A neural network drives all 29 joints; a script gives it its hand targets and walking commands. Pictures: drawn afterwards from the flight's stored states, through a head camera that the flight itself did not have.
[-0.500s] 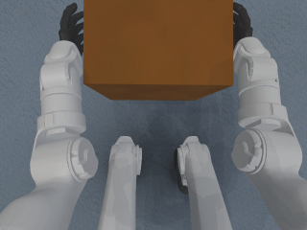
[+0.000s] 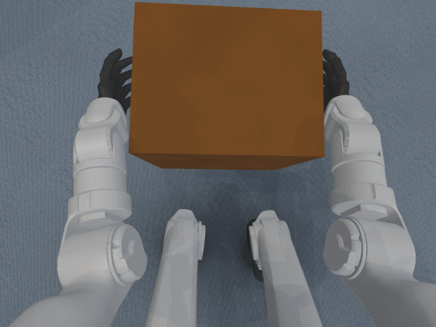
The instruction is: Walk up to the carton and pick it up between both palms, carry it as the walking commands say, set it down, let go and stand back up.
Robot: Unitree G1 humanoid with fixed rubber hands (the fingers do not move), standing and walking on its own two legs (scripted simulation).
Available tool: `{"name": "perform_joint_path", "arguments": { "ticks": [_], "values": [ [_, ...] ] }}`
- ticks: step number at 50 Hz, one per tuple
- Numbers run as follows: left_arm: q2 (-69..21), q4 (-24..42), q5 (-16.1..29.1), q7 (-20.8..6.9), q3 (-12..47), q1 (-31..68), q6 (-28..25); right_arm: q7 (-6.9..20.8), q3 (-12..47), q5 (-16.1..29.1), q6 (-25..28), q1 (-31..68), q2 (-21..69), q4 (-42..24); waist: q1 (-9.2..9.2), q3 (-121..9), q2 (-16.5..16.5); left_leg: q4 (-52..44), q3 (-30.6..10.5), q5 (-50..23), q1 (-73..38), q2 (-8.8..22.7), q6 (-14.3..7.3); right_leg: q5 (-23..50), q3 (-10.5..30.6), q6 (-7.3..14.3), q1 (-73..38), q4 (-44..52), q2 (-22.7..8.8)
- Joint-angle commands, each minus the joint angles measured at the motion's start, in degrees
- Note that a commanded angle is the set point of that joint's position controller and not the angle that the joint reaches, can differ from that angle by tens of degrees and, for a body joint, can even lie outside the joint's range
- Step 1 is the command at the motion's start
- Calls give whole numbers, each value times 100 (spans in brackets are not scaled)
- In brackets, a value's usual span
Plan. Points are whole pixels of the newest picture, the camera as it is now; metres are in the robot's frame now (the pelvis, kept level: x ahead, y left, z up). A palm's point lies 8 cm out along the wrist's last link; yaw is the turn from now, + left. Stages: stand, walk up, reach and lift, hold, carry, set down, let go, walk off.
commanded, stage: reach and lift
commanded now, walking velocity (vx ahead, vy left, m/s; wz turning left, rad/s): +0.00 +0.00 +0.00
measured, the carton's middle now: (222, 108) +0.49 +0.01 -0.15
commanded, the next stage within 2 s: none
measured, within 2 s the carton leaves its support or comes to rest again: neither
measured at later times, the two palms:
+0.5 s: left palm (92, 76) +0.47 +0.19 +0.01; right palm (366, 70) +0.49 -0.17 +0.00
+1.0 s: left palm (45, 73) +0.44 +0.20 +0.08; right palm (403, 71) +0.45 -0.16 +0.08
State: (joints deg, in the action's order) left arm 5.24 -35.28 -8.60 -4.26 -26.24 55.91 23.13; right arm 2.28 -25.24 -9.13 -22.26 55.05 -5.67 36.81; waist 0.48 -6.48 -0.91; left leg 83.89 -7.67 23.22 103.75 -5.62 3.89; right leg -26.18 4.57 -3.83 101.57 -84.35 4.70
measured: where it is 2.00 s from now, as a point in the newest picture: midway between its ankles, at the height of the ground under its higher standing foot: (220, 258)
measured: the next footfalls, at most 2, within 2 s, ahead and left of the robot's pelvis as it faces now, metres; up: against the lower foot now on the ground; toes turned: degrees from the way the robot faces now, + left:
none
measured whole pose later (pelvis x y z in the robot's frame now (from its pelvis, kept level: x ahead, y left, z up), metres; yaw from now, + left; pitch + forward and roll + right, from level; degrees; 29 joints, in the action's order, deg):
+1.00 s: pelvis +0.04 +0.01 +0.12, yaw +1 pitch +31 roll -1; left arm -0.8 -32.5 -13.5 -5.8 -26.6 38.7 24.4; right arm 6.3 -27.3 -15.6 -23.8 40.1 -0.3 35.8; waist 0.1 -11.7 0.5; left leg 58.5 -7.4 19.2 69.8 -5.0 1.4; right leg -21.8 6.3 -3.4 67.5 -58.2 2.9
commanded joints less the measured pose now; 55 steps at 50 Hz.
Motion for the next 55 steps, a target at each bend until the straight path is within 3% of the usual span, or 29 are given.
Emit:
{"name": "perform_joint_path", "arguments": {
  "ticks": [1, 4, 7, 9, 12, 15, 16, 18, 19, 24, 26, 29, 30, 31, 35, 39, 41, 45, 48, 51, 55],
  "values": [
    [-5863, 429, 1235, -1045, 3579, 4156, 32, 1541, 3103, 1170, 172, 4667, 4877, -667, -169, -7049, 838, -806, 1067, -1136, -5028, -298, 63, 670, -1218, 336, -2141, 715, 373],
    [-5944, -382, 711, -1036, 3056, 3347, 274, 1781, 2557, 772, -131, 3905, 4878, 251, -255, -5832, 921, -1141, 1084, -378, -4853, -259, 83, 21, -1274, 384, -1795, 967, 349],
    [-5865, -761, 285, -1103, 2408, 2788, 440, 1987, 2057, 419, -396, 3236, 5026, 909, -271, -5120, 517, -1428, 1032, -53, -4546, -224, -2, -146, -1217, 340, -1988, 1198, 341],
    [-5894, -799, 183, -1184, 2190, 2548, 438, 2076, 2012, 403, -409, 3078, 5157, 878, -205, -4947, 318, -1572, 1031, -349, -4483, -225, -67, 149, -1141, 278, -2187, 1331, 329],
    [-5798, -573, 151, -1284, 2042, 2345, 249, 2072, 2111, 489, -259, 2945, 5534, 716, 123, -4712, -49, -1610, 1133, -1175, -4080, -262, -176, 932, -925, 176, -2603, 1578, 312],
    [-5967, 150, 564, -1300, 2704, 2391, -96, 1956, 2808, 953, 103, 3084, 5875, -109, 313, -5499, -112, -1547, 1035, -2432, -4395, -289, -205, 2231, -765, 129, -3264, 1593, 342],
    [-5961, 415, 727, -1294, 2955, 2571, -186, 1906, 2946, 1011, 185, 3040, 5876, -265, 247, -5785, -125, -1516, 987, -2750, -4570, -279, -187, 2566, -747, 146, -3414, 1612, 350],
    [-5953, 338, 783, -1309, 3054, 2374, -277, 1767, 3041, 979, 312, 2807, 5831, -217, 207, -5714, -137, -1533, 933, -2927, -4450, -267, -166, 2955, -694, 189, -3617, 1723, 329],
    [-5888, 409, 819, -1326, 3114, 2283, -306, 1694, 3119, 938, 317, 2641, 5900, -183, 171, -5755, -285, -1530, 946, -2876, -4295, -279, -159, 3126, -665, 188, -3875, 1781, 325],
    [-5743, -24, 643, -1525, 3062, 1544, -206, 1437, 2964, 407, 214, 1680, 5789, -60, -223, -5442, -352, -1831, 1062, -2152, -3803, -325, -149, 3043, -601, 162, -4851, 2150, 313],
    [-5615, -85, 565, -1628, 2968, 1484, -194, 1412, 2941, 332, 155, 1588, 5850, -101, -241, -5345, -385, -1933, 1102, -1906, -3713, -327, -186, 2865, -532, 127, -5155, 2285, 304],
    [-5601, 283, 691, -1729, 3224, 1660, -216, 1425, 3238, 518, 107, 1649, 6085, -401, -94, -5596, -265, -2098, 1126, -1918, -3965, -333, -226, 2785, -489, 88, -5467, 2415, 320],
    [-5601, 221, 660, -1728, 3210, 1669, -225, 1439, 3247, 594, 137, 1693, 6051, -464, -4, -5501, -11, -2154, 1123, -1969, -4073, -331, -241, 2739, -444, 106, -5350, 2430, 302],
    [-5652, 354, 697, -1720, 3311, 1634, -257, 1466, 3431, 727, 162, 1824, 6171, -617, 148, -5642, -6, -2196, 1092, -2118, -4269, -333, -250, 2806, -459, 98, -5376, 2433, 325],
    [-5821, 530, 820, -1588, 3595, 1570, -321, 1547, 3872, 1168, 287, 2210, 6171, -1005, 463, -5827, 253, -2330, 994, -2503, -5060, -282, -265, 2757, -458, 120, -5132, 2493, 310],
    [-5879, 44, 562, -1506, 3187, 1151, -168, 1613, 3385, 838, 175, 1923, 5829, -481, 233, -4839, 127, -2673, 905, -1856, -5154, -224, -243, 1844, -588, 157, -4734, 2831, 320],
    [-5886, -300, 373, -1497, 2868, 892, -25, 1642, 2977, 490, 60, 1642, 5579, -161, 24, -4218, 69, -2901, 876, -1459, -5180, -194, -217, 1374, -654, 204, -4656, 3011, 306],
    [-6101, -171, 352, -1561, 2850, 1051, 201, 1797, 2354, 38, -138, 1309, 5357, 91, -445, -3802, 134, -3415, 761, -903, -5758, -134, -133, 834, -766, 339, -4718, 3310, 314],
    [-6301, 239, 484, -1585, 3074, 1319, 213, 1948, 2269, 55, -122, 1369, 5411, -4, -459, -3905, 397, -3635, 697, -938, -6114, -88, -77, 906, -740, 436, -4815, 3397, 268],
    [-6471, 490, 548, -1530, 3350, 1172, 192, 2089, 2560, 277, -22, 1454, 5506, -356, -248, -4164, 694, -3687, 685, -1774, -6703, -88, -34, 1547, -755, 468, -4825, 3449, 244],
    [-6474, 655, 446, -1391, 3514, 716, 148, 2227, 3033, 583, -6, 1322, 5751, -584, -14, -4455, 688, -3774, 661, -2532, -7338, -86, -70, 2012, -743, 408, -5027, 3635, 252]
  ]
}}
